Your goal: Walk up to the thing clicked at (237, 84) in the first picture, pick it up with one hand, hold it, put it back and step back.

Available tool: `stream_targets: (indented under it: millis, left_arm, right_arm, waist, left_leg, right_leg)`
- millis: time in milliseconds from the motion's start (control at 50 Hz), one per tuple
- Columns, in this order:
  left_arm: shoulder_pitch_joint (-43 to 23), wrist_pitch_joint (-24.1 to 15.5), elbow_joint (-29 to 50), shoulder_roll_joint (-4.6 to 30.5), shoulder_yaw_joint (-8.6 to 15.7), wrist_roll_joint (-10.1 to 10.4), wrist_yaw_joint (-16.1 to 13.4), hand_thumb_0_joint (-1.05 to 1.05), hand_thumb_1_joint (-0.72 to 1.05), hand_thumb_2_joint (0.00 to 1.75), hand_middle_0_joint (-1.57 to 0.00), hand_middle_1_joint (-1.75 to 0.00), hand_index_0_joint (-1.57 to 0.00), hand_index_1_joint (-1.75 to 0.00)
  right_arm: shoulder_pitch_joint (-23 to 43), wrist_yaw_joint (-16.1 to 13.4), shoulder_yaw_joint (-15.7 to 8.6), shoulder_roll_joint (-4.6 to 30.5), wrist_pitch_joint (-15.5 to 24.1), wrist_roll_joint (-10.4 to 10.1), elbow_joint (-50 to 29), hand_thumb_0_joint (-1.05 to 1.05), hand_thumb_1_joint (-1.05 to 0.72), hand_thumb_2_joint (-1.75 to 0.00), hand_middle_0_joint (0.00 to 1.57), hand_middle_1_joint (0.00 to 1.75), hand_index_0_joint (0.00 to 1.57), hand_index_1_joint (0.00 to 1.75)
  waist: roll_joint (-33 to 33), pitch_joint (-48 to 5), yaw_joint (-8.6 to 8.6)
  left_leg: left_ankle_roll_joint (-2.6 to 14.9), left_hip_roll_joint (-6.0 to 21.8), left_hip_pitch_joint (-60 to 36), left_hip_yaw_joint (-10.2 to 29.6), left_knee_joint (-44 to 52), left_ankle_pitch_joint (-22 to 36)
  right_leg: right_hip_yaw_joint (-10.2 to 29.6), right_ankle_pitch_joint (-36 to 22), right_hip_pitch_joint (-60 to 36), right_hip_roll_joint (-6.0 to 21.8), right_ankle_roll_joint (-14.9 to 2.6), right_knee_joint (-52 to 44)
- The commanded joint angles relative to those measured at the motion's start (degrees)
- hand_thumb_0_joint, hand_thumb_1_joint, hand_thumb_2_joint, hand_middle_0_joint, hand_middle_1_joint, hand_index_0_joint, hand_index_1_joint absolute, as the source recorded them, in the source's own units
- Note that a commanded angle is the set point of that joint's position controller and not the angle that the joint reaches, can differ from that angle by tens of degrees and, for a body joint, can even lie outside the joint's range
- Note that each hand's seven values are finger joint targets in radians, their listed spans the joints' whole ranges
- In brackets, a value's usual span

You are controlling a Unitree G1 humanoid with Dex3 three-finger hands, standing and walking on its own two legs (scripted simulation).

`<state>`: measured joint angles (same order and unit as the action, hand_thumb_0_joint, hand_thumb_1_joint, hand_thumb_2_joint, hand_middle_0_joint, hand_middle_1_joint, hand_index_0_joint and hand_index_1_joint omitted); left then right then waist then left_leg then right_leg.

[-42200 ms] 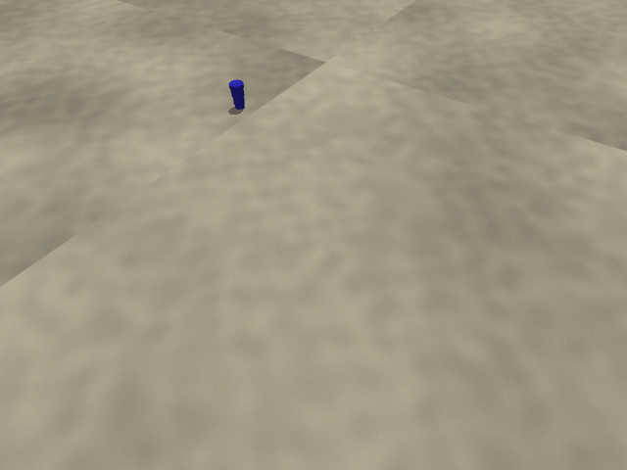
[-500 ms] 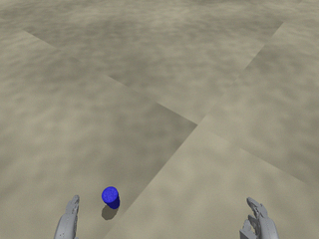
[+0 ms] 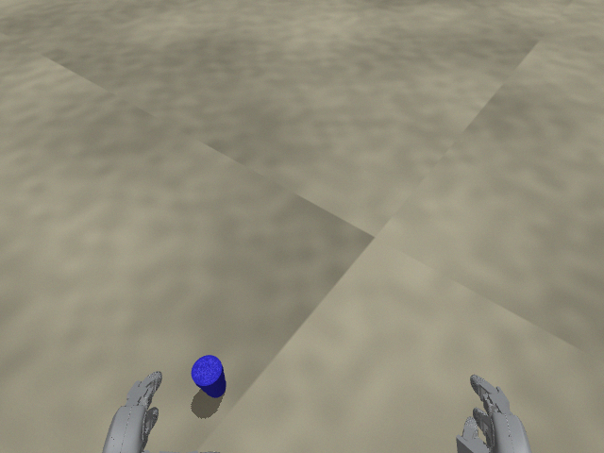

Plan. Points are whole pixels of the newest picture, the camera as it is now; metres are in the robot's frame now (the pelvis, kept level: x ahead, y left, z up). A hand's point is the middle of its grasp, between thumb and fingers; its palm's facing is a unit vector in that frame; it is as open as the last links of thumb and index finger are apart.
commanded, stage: stand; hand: left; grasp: from the side
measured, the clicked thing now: (212, 379) +0.44 +0.29 -0.65
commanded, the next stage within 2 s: none
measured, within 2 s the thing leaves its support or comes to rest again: neither
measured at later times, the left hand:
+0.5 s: hand out of the picture +0.11 +0.24 -0.11, palm faces -0.03 -0.93 -0.36, open 7.5 cm
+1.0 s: hand out of the picture +0.03 +0.26 -0.10, palm faces -0.02 -0.93 -0.36, open 7.4 cm
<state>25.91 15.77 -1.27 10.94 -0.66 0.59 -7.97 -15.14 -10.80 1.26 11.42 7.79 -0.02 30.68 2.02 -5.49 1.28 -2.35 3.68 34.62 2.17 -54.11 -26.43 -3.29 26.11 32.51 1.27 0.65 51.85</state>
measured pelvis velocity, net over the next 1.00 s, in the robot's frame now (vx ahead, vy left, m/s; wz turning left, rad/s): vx -0.02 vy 0.01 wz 0.00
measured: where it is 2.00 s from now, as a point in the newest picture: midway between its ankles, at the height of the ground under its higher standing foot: outside the picture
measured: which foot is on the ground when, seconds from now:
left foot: down 0.00-1.00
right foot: down 0.00-1.00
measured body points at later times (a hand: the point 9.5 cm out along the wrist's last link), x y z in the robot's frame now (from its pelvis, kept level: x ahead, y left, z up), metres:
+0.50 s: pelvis -0.01 +0.01 +0.02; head +0.01 +0.01 +0.47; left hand +0.11 +0.29 -0.08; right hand +0.10 -0.28 -0.09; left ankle +0.01 +0.14 -0.69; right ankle +0.00 -0.13 -0.69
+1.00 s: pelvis -0.02 +0.01 +0.05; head -0.03 +0.01 +0.50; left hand +0.03 +0.31 -0.08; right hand +0.05 -0.27 -0.09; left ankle +0.01 +0.14 -0.69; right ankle +0.00 -0.13 -0.69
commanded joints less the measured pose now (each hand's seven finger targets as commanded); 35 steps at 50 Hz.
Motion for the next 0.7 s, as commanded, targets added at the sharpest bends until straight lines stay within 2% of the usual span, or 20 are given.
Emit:
stream_targets:
  millis: [0,100,140,180,200,220,240,260,300,360,460,520,560,620,680]
  left_arm:
    - [-2.1,-2.9,10.8,5.8,3.7,-0.6,-0.5,0.0,0.47,0.9,-0.2,-0.3,-0.2,-0.3]
    - [-1.0,-2.9,10.3,6.0,3.9,-0.7,-0.5,0.0,0.87,0.9,-0.2,-0.3,-0.2,-0.3]
    - [-1.9,-2.9,10.2,5.7,3.4,-0.7,-0.4,0.0,0.9,0.9,-0.2,-0.3,-0.2,-0.3]
    - [-2.3,-2.9,10.4,5.6,3.3,-0.6,-0.5,0.0,0.9,0.9,-0.2,-0.3,-0.2,-0.3]
    - [-11.5,-10.0,-9.7,14.3,6.0,-6.0,2.3,0.0,0.9,0.9,-0.2,-0.3,-0.2,-0.3]
    - [-9.5,-12.6,-14.6,15.4,6.4,-6.7,4.0,0.0,0.9,0.9,-0.2,-0.3,-0.2,-0.3]
    - [-10.2,-14.2,-16.6,15.7,6.4,-6.4,4.7,0.0,0.9,0.9,-0.2,-0.3,-0.2,-0.3]
    - [-11.2,-15.3,-17.8,15.8,5.9,-5.8,5.4,0.0,0.9,0.9,-0.2,-0.3,-0.2,-0.3]
    - [-12.7,-16.8,-22.1,15.9,5.3,-4.2,6.3,0.0,0.9,0.9,-0.2,-0.3,-0.2,-0.3]
    - [-13.0,-17.3,-28.3,15.5,5.1,-3.3,6.6,0.0,0.9,0.9,-0.2,-0.3,-0.2,-0.3]
    - [-15.5,-18.2,-36.6,16.8,4.9,-3.5,6.5,0.0,0.9,0.9,-0.2,-0.3,-0.2,-0.3]
    - [-15.5,-18.5,-40.6,17.1,4.6,-2.9,6.3,0.0,0.9,0.9,-0.2,-0.3,-0.2,-0.3]
    - [-15.7,-18.5,-43.2,17.7,4.5,-2.7,6.0,0.0,0.9,0.9,-0.2,-0.3,-0.2,-0.3]
    - [-15.6,-18.0,-46.8,18.1,4.1,-2.3,5.7,0.0,0.9,0.9,-0.2,-0.3,-0.2,-0.3]
    - [-16.3,-17.4,-50.0,18.2,3.7,-2.0,5.8,0.0,0.9,0.9,-0.2,-0.3,-0.2,-0.3]
  right_arm:
    - [4.0,-0.7,-2.5,6.4,3.0,-0.2,-9.2,0.0,-0.9,-0.9,0.2,0.3,0.2,0.3]
    - [3.8,-0.7,-2.7,6.5,2.8,-0.1,-9.3,0.0,-0.9,-0.9,0.2,0.3,0.2,0.3]
    - [3.6,-0.6,-2.7,6.5,2.7,0.0,-9.1,0.0,-0.9,-0.9,0.2,0.3,0.2,0.3]
    - [3.9,-0.6,-2.5,6.3,2.7,-0.1,-9.3,0.0,-0.9,-0.9,0.2,0.3,0.2,0.3]
    - [5.8,2.8,-5.2,15.3,-1.5,5.9,2.8,0.0,-0.9,-0.9,0.2,0.3,0.2,0.3]
    - [5.1,5.0,-5.7,14.6,-3.3,6.5,5.6,0.0,-0.9,-0.9,0.2,0.3,0.2,0.3]
    - [5.5,5.9,-5.7,14.0,-3.8,6.0,6.1,0.0,-0.9,-0.9,0.2,0.3,0.2,0.3]
    - [6.2,6.7,-5.6,13.9,-4.3,5.5,6.1,0.0,-0.9,-0.9,0.2,0.3,0.2,0.3]
    - [5.6,8.6,-5.3,13.5,-4.2,3.8,7.4,0.0,-0.9,-0.9,0.2,0.3,0.2,0.3]
    - [7.0,9.6,-6.1,14.5,-4.4,3.0,9.8,0.0,-0.9,-0.9,0.2,0.3,0.2,0.3]
    - [6.7,10.0,-6.0,14.5,-5.3,3.0,14.1,0.0,-0.9,-0.9,0.2,0.3,0.2,0.3]
    - [6.6,10.0,-6.0,15.3,-5.4,2.8,16.6,0.0,-0.9,-0.9,0.2,0.3,0.2,0.3]
    - [5.9,9.9,-5.9,15.6,-5.6,2.4,18.4,0.0,-0.9,-0.9,0.2,0.3,0.2,0.3]
    - [6.0,9.8,-5.6,16.3,-5.9,2.2,20.7,0.0,-0.9,-0.9,0.2,0.3,0.2,0.3]
    - [6.6,9.7,-5.2,17.3,-6.2,2.0,22.8,0.0,-0.9,-0.9,0.2,0.3,0.2,0.3]
  waist:
    - [0.0,-5.7,-0.28]
    - [-0.8,-7.1,-0.11]
    - [-1.3,-6.2,0.18]
    - [0.0,-5.4,-0.3]
    - [-4.7,3.0,-1.73]
    - [-7.2,0.3,-1.99]
    - [-7.6,-0.7,-1.35]
    - [-4.9,0.7,-1.14]
    - [-0.5,0.0,-1.48]
    - [-0.3,-0.4,-2.58]
    - [-2.1,2.0,-1.92]
    - [-2.0,2.0,-2.08]
    - [-2.0,2.1,-1.73]
    - [-1.5,3.3,-1.87]
    - [0.1,5.5,-1.84]
  left_leg:
    - [2.1,-2.8,-4.6,-2.8,8.4,12.3]
    - [2.17,-2.8,-5.3,-3.0,7.3,15.1]
    - [2.31,-2.9,-5.0,-3.1,7.3,14.6]
    - [2.12,-3.0,-4.7,-3.1,7.9,13.7]
    - [3.89,-1.2,-5.7,0.0,10.3,19.7]
    - [5.18,-1.0,-7.1,-1.2,9.7,16.9]
    - [5.72,-1.0,-9.2,-1.0,10.2,16.4]
    - [6.13,-1.3,-9.4,-0.3,11.8,15.9]
    - [6.15,-1.2,-12.4,0.3,14.7,14.0]
    - [5.79,-0.6,-14.9,1.4,17.8,13.5]
    - [5.38,-0.3,-15.4,1.8,21.5,11.3]
    - [5.06,0.4,-18.4,1.9,22.5,17.9]
    - [4.76,0.6,-19.5,2.0,23.5,20.3]
    - [4.65,1.3,-20.9,2.4,26.2,21.8]
    - [4.31,1.9,-20.8,3.2,30.6,18.7]
  right_leg:
    - [-0.8,-11.8,-3.0,-1.9,-0.32,-9.0]
    - [-0.6,-15.1,-4.0,-1.9,-0.07,-8.9]
    - [-0.6,-15.0,-3.8,-1.8,0.08,-9.2]
    - [-0.7,-13.6,-3.5,-1.7,-0.2,-9.2]
    - [4.2,-14.3,-9.1,3.3,-4.11,-11.0]
    - [6.7,-15.8,-10.3,4.7,-5.56,-12.4]
    - [8.0,-16.3,-10.2,5.0,-6.07,-12.6]
    - [7.8,-15.4,-8.8,4.6,-5.85,-13.3]
    - [6.9,-12.8,-10.4,4.5,-4.75,-13.3]
    - [5.6,-12.0,-10.9,3.7,-3.82,-14.7]
    - [6.1,-10.3,-14.2,4.5,-3.47,-19.2]
    - [5.8,-16.5,-16.4,4.9,-3.24,-20.1]
    - [6.0,-19.4,-18.5,5.5,-3.11,-21.5]
    - [5.5,-20.1,-20.0,5.4,-2.67,-23.5]
    - [5.4,-16.8,-21.2,5.1,-2.01,-26.1]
